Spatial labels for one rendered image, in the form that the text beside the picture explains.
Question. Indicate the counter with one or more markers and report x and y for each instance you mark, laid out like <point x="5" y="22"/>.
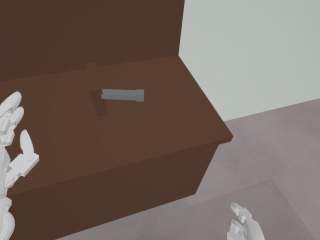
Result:
<point x="101" y="160"/>

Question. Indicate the left robot hand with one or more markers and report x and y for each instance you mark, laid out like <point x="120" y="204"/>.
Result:
<point x="10" y="116"/>

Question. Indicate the left robot forearm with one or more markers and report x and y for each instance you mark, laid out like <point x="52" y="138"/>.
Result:
<point x="7" y="221"/>

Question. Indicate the right robot hand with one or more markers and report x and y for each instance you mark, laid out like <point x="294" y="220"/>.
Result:
<point x="250" y="229"/>

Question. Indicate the tap lever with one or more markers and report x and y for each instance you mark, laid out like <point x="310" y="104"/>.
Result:
<point x="121" y="94"/>

